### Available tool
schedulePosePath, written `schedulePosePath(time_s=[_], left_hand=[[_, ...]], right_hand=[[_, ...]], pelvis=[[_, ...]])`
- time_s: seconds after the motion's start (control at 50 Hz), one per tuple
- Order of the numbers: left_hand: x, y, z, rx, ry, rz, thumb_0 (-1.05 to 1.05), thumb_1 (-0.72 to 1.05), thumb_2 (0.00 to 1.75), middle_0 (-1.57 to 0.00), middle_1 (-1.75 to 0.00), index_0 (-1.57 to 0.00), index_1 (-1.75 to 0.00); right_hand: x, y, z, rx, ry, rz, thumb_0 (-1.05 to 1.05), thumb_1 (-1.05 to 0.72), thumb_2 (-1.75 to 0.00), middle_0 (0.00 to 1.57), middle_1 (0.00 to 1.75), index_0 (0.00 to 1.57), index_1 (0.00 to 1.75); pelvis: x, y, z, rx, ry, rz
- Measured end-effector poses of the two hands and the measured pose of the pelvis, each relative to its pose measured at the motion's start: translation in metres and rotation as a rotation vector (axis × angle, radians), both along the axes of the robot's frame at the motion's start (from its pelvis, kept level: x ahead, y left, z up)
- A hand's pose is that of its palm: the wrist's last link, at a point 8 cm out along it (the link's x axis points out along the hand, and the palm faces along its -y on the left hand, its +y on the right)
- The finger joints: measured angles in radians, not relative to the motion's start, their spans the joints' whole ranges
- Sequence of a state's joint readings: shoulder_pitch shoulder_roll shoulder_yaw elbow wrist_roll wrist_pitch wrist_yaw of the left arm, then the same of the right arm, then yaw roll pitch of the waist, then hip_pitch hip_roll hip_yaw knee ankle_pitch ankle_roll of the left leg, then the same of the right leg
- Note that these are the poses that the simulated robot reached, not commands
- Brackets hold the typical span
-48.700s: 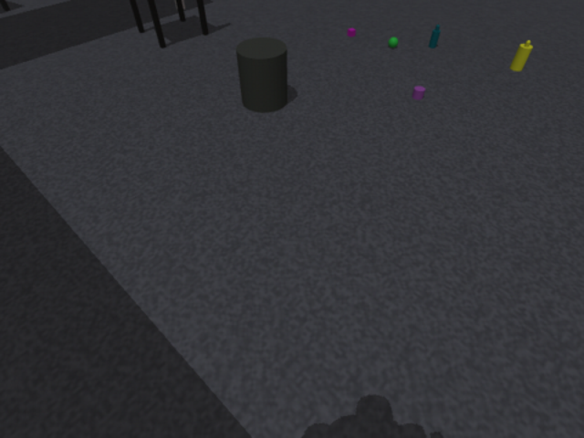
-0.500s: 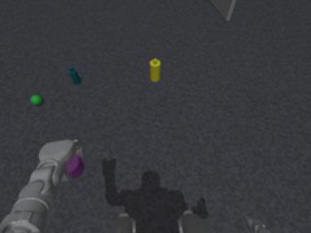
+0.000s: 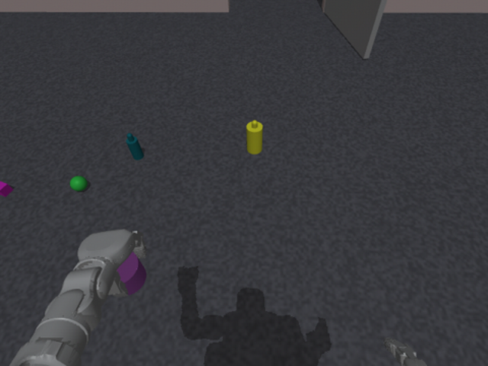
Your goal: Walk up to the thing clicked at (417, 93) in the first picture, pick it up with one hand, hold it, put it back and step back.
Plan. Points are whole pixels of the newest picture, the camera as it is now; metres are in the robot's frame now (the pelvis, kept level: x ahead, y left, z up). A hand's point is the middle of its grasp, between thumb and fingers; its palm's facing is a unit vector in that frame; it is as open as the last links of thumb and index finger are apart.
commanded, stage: hold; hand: left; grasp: from above
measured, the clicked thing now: (124, 272) +0.32 +0.25 -0.10
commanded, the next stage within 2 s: crouch in 1.68 s
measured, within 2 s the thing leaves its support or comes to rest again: neither
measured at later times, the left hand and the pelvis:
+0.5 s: hand (119, 267) +0.30 +0.23 -0.02, palm faces -0.46 -0.06 -0.89, open 9.0 cm; pelvis +0.01 -0.01 +0.01, yaw +0 degrees
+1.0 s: hand (119, 270) +0.29 +0.22 -0.01, palm faces -0.45 -0.06 -0.89, open 9.1 cm; pelvis +0.00 -0.01 +0.02, yaw +0 degrees
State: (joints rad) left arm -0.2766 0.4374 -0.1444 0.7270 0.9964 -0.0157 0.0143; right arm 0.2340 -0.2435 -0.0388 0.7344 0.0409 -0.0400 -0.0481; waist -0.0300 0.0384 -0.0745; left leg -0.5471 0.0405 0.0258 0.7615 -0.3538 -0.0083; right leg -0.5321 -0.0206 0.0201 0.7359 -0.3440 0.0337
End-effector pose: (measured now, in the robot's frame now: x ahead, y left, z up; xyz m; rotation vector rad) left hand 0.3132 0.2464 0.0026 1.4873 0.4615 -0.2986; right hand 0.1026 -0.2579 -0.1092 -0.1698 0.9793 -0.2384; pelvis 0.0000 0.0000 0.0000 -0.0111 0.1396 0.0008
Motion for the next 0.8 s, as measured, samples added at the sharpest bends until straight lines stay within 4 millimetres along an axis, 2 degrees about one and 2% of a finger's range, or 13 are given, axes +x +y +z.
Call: schedulePosePath(time_s=[0.24, 0.56, 0.8], left_hand=[[0.002, -0.009, 0.017, -0.011, 0.004, -0.021, 0.00, 0.15, 0.39, -0.56, -0.78, -0.71, -0.69], [-0.007, -0.018, 0.034, -0.004, -0.015, -0.024, 0.01, 0.13, 0.45, -0.55, -0.79, -0.69, -0.72], [-0.017, -0.025, 0.040, -0.013, -0.006, -0.033, 0.01, 0.13, 0.48, -0.53, -0.80, -0.67, -0.74]], right_hand=[[0.018, -0.005, 0.012, 0.007, -0.030, 0.000, 0.01, -0.90, -0.89, 0.20, 0.30, 0.20, 0.30], [0.023, -0.005, 0.016, 0.036, -0.038, 0.007, 0.01, -0.90, -0.89, 0.20, 0.30, 0.20, 0.30], [0.028, -0.004, 0.023, 0.037, -0.065, 0.016, 0.01, -0.91, -0.89, 0.20, 0.30, 0.20, 0.30]], pelvis=[[0.009, -0.003, 0.008, 0.007, -0.031, -0.003], [0.005, -0.007, 0.015, 0.015, -0.068, -0.005], [0.000, -0.009, 0.019, 0.019, -0.093, -0.007]])
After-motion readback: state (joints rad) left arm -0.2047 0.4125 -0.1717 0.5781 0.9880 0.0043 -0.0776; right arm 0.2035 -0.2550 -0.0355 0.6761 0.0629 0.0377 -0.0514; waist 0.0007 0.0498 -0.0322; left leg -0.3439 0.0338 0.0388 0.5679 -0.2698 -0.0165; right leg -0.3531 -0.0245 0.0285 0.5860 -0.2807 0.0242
